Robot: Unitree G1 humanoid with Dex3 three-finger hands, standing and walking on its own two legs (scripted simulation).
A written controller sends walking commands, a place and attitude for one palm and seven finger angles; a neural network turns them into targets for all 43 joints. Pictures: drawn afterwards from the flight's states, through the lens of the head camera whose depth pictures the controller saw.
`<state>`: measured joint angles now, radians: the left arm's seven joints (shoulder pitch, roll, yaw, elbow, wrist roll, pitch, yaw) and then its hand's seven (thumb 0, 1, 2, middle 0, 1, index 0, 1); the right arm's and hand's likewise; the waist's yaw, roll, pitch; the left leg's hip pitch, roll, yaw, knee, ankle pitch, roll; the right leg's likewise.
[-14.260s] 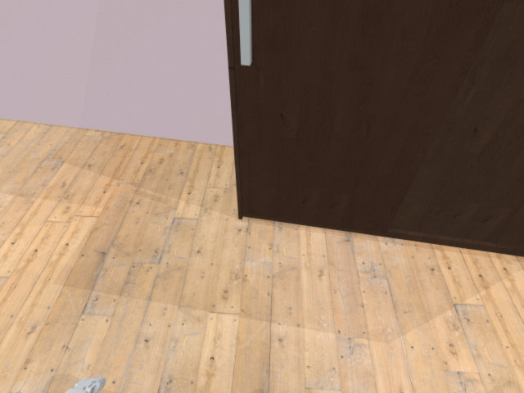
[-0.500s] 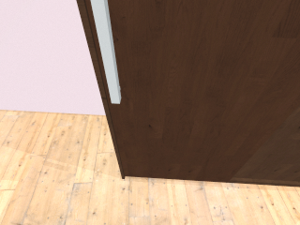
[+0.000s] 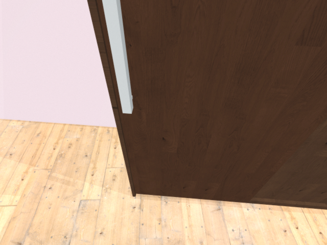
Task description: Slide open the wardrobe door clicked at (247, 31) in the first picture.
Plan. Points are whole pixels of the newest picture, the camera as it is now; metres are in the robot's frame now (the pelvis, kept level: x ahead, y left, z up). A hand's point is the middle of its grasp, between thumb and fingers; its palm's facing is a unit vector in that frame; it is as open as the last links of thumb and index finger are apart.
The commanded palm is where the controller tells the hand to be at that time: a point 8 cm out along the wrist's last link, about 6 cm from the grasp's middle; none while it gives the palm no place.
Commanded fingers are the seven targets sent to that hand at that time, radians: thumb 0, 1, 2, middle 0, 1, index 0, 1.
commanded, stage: look again from close up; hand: left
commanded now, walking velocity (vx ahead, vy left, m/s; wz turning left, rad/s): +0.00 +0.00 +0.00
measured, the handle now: (122, 59) +0.50 +0.15 +0.21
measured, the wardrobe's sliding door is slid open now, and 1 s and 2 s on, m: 0.00 0.00 0.00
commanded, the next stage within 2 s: none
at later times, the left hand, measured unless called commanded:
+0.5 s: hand out of the picture -0.02 +0.20 -0.17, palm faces +0.02 -0.97 -0.23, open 7.4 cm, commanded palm none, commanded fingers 0.00 0.90 0.90 -0.20 -0.30 -0.20 -0.30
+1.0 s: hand out of the picture -0.02 +0.20 -0.18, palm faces +0.03 -0.97 -0.23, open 7.4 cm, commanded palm none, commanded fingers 0.00 0.90 0.90 -0.20 -0.30 -0.20 -0.30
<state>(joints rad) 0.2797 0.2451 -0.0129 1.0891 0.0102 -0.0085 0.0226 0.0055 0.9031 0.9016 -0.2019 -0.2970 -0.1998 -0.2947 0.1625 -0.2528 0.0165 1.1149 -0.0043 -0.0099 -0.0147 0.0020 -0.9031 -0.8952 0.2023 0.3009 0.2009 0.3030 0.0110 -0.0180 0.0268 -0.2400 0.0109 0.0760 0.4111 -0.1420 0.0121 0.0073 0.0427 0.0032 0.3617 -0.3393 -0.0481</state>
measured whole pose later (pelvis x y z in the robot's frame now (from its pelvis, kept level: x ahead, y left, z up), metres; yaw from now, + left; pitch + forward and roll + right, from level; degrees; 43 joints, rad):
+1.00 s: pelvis -0.01 +0.01 +0.00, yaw +1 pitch -2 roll +0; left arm 0.30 0.22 -0.01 1.11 0.01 -0.01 0.02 0.00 0.90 0.90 -0.20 -0.30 -0.20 -0.29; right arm 0.19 -0.22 0.01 1.13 0.00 -0.01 -0.02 0.00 -0.90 -0.90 0.20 0.30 0.20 0.30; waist 0.01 -0.02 0.03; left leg -0.25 0.00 0.07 0.39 -0.11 0.03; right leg 0.00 0.03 -0.01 0.36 -0.32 -0.04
